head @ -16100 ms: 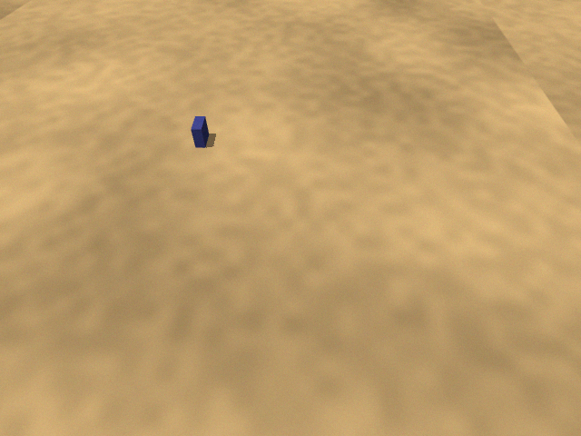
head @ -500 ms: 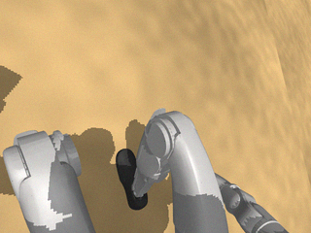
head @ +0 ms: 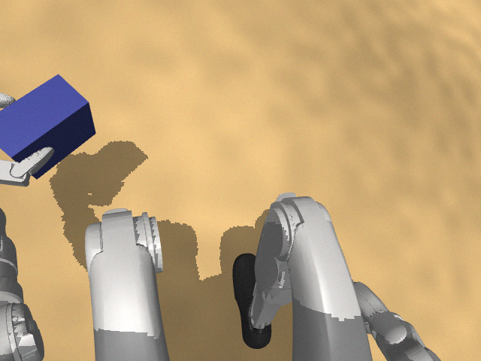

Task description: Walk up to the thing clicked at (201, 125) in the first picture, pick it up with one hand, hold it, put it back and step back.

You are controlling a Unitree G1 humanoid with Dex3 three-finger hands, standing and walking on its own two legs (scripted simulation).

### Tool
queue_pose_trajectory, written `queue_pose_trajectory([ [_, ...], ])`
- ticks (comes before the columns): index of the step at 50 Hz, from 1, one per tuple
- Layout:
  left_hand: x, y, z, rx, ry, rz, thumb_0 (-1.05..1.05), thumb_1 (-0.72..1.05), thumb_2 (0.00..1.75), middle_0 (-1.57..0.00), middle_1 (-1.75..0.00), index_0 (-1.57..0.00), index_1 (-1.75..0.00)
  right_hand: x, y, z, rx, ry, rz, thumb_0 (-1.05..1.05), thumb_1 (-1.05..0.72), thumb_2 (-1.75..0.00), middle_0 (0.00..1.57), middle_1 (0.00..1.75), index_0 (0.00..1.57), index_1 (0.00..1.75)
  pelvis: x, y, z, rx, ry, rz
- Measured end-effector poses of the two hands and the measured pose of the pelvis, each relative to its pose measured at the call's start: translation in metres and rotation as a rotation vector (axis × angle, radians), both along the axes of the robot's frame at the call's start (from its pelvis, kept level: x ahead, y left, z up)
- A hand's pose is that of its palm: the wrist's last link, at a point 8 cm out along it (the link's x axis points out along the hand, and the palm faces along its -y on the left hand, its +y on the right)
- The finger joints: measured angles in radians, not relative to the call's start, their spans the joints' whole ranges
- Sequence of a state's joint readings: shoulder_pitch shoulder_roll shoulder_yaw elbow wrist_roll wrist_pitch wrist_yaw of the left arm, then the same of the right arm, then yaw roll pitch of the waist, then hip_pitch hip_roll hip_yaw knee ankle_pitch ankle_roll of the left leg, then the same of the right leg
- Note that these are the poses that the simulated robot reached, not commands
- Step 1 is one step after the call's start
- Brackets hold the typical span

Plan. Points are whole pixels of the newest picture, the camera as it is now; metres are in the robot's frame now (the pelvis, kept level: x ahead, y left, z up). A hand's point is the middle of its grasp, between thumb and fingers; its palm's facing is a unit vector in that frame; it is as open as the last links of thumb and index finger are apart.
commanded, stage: settle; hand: left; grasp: from the side
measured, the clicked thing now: (46, 130) +0.45 +0.28 -0.11
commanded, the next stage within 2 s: hold in 0.30 s
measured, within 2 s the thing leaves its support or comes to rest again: neither
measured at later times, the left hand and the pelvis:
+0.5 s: hand (0, 105) +0.43 +0.31 -0.01, palm faces +0.36 -0.93 -0.05, open 9.7 cm; pelvis +0.02 -0.01 +0.03, yaw +4 degrees
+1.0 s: hand out of the picture +0.38 +0.29 +0.13, palm faces +0.33 -0.94 -0.04, open 9.7 cm; pelvis +0.02 -0.01 +0.12, yaw +7 degrees
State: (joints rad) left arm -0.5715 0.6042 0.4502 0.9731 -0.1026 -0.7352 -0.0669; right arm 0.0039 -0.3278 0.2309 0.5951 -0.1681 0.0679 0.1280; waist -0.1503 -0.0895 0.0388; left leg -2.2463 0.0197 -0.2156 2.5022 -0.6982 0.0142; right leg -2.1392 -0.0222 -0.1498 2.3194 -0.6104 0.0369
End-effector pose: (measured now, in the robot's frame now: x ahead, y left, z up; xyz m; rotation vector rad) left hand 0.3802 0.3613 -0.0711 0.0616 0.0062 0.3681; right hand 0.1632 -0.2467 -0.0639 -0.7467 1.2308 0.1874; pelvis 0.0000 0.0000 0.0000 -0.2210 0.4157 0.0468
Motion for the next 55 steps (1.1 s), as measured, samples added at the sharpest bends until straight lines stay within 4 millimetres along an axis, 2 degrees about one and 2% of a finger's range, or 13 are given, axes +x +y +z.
queue_pose_trajectory([
  [15, 0.011, -0.009, 0.045, 0.002, 0.012, -0.007, -0.01, -0.42, 1.02, -0.79, -1.11, -0.80, -1.12, 0.008, -0.011, -0.014, 0.077, -0.010, -0.126, 0.01, -0.89, -0.89, 0.21, 0.30, 0.21, 0.30, 0.012, -0.009, 0.016, 0.058, 0.097, 0.022],
  [23, 0.015, -0.012, 0.064, -0.014, 0.008, 0.004, -0.01, -0.43, 1.02, -0.81, -1.12, -0.81, -1.12, 0.013, -0.014, -0.009, 0.091, -0.034, -0.166, 0.01, -0.90, -0.90, 0.21, 0.30, 0.21, 0.30, 0.015, -0.010, 0.026, 0.073, 0.124, 0.029],
  [29, 0.009, -0.014, 0.080, -0.007, 0.018, -0.027, -0.01, -0.43, 1.01, -0.81, -1.13, -0.82, -1.11, 0.017, -0.015, 0.001, 0.101, -0.062, -0.197, 0.01, -0.92, -0.90, 0.21, 0.30, 0.21, 0.30, 0.016, -0.010, 0.036, 0.081, 0.138, 0.035],
  [35, -0.004, -0.013, 0.111, -0.017, 0.003, -0.019, -0.01, -0.44, 1.00, -0.82, -1.14, -0.84, -1.11, 0.022, -0.012, 0.017, 0.124, -0.106, -0.225, 0.01, -0.93, -0.90, 0.21, 0.30, 0.21, 0.30, 0.015, -0.010, 0.054, 0.091, 0.144, 0.046],
  [43, -0.020, -0.018, 0.159, -0.008, 0.013, -0.034, -0.01, -0.45, 1.00, -0.84, -1.14, -0.85, -1.11, 0.033, -0.004, 0.046, 0.175, -0.175, -0.249, 0.01, -0.94, -0.90, 0.21, 0.30, 0.21, 0.30, 0.013, -0.010, 0.087, 0.104, 0.149, 0.054],
  [55, -0.037, -0.038, 0.243, -0.030, 0.011, -0.021, -0.01, -0.48, 1.01, -0.85, -1.16, -0.87, -1.12, 0.055, 0.007, 0.114, 0.233, -0.273, -0.270, 0.01, -0.93, -0.90, 0.21, 0.30, 0.21, 0.30, 0.019, -0.012, 0.153, 0.124, 0.125, 0.065],
])
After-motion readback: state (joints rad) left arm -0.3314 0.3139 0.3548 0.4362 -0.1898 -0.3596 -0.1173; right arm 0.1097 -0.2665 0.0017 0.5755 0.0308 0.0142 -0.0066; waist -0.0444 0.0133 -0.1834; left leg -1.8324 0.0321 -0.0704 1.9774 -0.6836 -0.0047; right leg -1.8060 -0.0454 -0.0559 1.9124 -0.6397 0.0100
